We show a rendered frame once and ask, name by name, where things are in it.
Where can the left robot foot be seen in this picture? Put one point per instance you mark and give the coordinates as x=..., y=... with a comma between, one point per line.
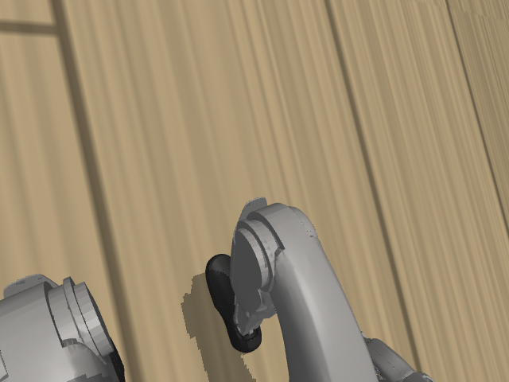
x=118, y=365

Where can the right robot foot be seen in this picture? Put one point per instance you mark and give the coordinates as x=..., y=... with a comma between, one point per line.
x=219, y=284

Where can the right robot hand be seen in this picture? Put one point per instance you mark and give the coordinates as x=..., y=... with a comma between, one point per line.
x=388, y=364

